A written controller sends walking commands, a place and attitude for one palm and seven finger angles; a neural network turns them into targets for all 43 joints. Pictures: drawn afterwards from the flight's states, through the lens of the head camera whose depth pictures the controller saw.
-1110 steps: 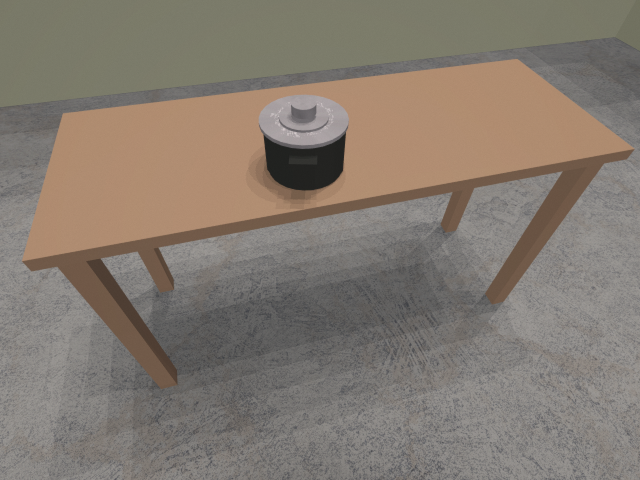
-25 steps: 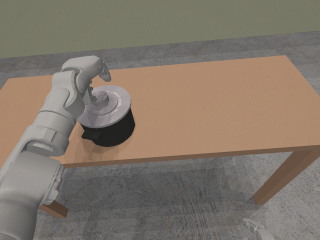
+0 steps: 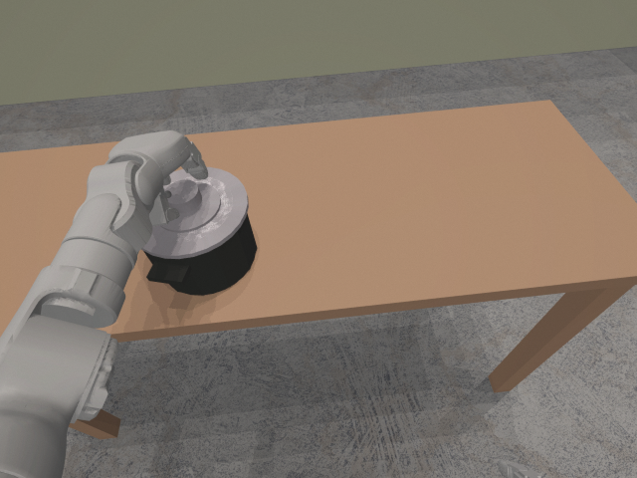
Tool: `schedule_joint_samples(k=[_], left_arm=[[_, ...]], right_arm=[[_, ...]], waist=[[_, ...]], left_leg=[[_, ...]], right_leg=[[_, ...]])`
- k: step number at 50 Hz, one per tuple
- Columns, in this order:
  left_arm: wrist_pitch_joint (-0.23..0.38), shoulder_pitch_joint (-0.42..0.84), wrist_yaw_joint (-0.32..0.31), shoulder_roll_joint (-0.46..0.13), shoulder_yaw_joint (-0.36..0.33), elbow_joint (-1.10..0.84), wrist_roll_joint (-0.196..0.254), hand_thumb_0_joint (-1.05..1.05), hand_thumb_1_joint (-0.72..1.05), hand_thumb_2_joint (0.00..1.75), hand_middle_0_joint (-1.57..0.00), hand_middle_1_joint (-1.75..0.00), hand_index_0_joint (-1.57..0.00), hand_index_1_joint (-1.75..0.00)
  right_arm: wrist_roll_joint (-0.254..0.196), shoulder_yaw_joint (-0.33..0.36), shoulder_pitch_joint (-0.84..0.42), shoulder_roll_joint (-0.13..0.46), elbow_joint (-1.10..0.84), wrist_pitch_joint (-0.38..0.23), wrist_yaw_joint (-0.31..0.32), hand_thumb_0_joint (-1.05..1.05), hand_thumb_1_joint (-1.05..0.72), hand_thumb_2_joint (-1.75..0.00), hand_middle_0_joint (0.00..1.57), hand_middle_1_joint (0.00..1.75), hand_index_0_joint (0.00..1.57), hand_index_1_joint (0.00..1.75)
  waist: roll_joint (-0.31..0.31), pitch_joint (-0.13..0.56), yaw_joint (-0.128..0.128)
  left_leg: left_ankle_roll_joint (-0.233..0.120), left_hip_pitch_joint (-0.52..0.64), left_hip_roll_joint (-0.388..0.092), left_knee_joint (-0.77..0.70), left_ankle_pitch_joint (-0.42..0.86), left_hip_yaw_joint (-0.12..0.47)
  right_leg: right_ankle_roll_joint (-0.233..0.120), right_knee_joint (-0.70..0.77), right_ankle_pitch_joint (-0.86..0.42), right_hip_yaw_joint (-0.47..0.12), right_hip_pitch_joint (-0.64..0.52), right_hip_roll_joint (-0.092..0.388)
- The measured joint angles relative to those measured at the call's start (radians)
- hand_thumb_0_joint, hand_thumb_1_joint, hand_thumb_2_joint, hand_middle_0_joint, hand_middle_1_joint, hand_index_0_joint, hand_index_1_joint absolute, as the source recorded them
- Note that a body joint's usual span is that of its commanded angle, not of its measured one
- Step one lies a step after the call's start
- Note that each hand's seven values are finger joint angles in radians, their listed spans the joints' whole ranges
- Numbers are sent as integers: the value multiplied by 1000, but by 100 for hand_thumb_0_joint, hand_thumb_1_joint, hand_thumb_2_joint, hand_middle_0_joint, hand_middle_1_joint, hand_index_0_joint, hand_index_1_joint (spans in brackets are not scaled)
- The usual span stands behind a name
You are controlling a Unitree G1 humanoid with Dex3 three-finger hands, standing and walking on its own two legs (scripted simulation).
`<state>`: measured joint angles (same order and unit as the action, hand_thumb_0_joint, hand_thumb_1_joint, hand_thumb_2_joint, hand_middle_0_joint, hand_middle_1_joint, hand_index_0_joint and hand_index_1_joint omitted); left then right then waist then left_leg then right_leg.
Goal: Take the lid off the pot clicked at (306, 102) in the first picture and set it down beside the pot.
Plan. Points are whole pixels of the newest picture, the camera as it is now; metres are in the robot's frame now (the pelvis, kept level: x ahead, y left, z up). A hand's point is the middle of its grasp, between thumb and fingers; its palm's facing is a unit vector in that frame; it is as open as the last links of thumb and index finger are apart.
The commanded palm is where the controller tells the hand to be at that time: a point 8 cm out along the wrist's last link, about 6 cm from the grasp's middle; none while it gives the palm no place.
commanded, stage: lower the open fingers around the knob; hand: left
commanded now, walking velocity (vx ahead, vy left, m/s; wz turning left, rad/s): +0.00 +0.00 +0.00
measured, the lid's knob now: (183, 196) +0.48 +0.19 +0.08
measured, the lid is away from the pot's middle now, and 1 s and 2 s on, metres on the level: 0.00 0.00 0.01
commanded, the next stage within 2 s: close the fingers and squeeze the knob in 0.34 s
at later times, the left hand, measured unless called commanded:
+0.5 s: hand (167, 201) +0.45 +0.20 +0.11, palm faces -0.34 -0.08 -0.94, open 10.1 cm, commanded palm +0.44 +0.20 +0.17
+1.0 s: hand (170, 203) +0.44 +0.19 +0.10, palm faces -0.33 -0.08 -0.94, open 8.8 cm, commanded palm +0.44 +0.19 +0.17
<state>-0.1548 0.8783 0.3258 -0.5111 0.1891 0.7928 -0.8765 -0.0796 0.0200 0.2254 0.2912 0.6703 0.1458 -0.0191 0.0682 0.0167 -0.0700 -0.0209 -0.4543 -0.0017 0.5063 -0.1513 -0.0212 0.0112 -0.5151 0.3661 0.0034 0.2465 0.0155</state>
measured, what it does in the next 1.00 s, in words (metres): stands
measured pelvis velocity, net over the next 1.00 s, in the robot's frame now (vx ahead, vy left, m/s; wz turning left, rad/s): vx -0.01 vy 0.00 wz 0.00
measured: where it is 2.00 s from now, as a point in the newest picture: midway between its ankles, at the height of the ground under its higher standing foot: outside the picture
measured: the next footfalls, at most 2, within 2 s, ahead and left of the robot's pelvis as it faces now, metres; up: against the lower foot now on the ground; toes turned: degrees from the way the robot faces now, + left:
none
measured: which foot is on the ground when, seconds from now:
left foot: down 0.00-1.00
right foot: down 0.00-1.00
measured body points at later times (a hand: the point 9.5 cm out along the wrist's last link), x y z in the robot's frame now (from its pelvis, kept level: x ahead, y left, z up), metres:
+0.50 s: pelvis +0.00 +0.00 +0.00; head +0.04 -0.02 +0.45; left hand +0.46 +0.20 +0.16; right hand +0.10 -0.26 -0.13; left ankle +0.06 +0.11 -0.73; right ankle -0.07 -0.13 -0.73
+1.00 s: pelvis -0.01 +0.00 +0.00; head +0.03 -0.02 +0.45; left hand +0.46 +0.19 +0.16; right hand +0.10 -0.26 -0.13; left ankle +0.06 +0.11 -0.73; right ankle -0.07 -0.13 -0.73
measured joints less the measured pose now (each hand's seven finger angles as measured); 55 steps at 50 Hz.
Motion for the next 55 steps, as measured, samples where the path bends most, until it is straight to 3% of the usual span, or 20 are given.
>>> schedule_joint_samples(k=[9, 24, 37, 55], left_arm=[[-14, 0, -22, 21, 29, 10, 4, 0, -32, 150, -86, -8, -83, -8], [-3, 12, -26, 22, 26, 46, -1, 0, -31, 149, -85, -10, -84, -10], [4, -22, -29, 8, 17, 21, 4, 0, -10, 113, -61, -64, -60, -64], [-9, 19, -37, 26, 28, 69, -8, 0, 11, 100, -62, -93, -60, -92]], right_arm=[[-1, -2, -28, -13, -5, 4, -6, 0, -91, -90, 20, 30, 20, 30], [-1, -8, -16, -14, -2, 14, 2, 0, -91, -90, 20, 30, 20, 30], [-3, 2, 6, -5, 0, 18, 4, 1, -91, -90, 20, 30, 20, 30], [-3, -8, -16, -14, 4, 9, 9, 0, -91, -90, 20, 30, 20, 30]], waist=[[2, 12, 15], [2, 19, 7], [5, 16, 2], [3, 17, 1]], left_leg=[[-1, -23, 4, 14, -2, 9], [0, -27, -1, 20, -4, 8], [1, -18, -5, 18, -4, 6], [3, -25, -7, 16, 1, 7]], right_leg=[[2, -9, 3, 10, 16, 2], [0, -14, 4, 7, 22, -2], [-1, -9, 0, 4, 13, -6], [-3, -14, -1, 4, 23, -8]])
